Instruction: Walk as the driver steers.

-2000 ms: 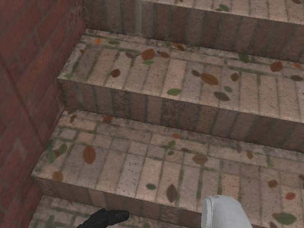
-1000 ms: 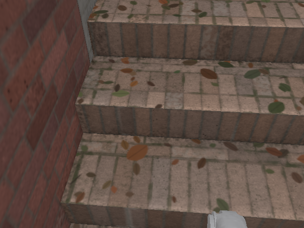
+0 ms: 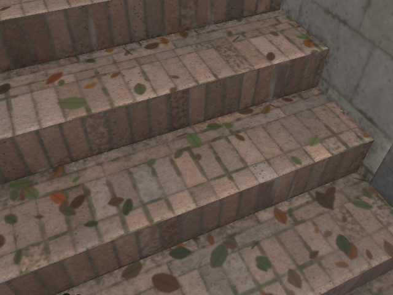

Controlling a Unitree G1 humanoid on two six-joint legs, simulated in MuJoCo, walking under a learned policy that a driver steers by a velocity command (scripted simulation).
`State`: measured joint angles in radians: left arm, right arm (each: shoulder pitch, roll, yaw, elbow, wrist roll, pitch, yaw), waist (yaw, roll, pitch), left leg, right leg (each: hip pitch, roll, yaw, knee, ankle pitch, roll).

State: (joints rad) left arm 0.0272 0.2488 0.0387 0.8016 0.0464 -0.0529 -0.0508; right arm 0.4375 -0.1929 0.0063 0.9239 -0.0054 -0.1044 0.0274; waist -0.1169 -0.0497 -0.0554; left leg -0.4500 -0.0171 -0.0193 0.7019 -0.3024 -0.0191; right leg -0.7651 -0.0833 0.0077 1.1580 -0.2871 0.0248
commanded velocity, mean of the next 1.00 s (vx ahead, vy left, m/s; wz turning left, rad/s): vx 0.04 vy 0.00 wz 0.43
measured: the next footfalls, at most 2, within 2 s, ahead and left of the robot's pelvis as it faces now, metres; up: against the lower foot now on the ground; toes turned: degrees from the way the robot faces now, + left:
right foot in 0.06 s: +0.12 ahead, -0.12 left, +0.00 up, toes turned -3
left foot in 0.50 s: +0.06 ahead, +0.13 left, +0.00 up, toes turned +17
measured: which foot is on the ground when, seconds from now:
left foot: down 0.00-0.08, up 0.10-0.48, down 0.50-0.96, up 0.98-1.00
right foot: up 0.00-0.04, down 0.06-0.50, up 0.52-0.86, down 0.88-1.00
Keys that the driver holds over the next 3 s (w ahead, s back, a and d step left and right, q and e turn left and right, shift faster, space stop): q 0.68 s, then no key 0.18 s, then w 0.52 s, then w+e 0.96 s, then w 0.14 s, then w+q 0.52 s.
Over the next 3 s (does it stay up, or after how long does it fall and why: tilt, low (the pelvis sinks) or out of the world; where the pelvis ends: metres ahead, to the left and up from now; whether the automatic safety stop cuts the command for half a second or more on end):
stays up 0.93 0.15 0.44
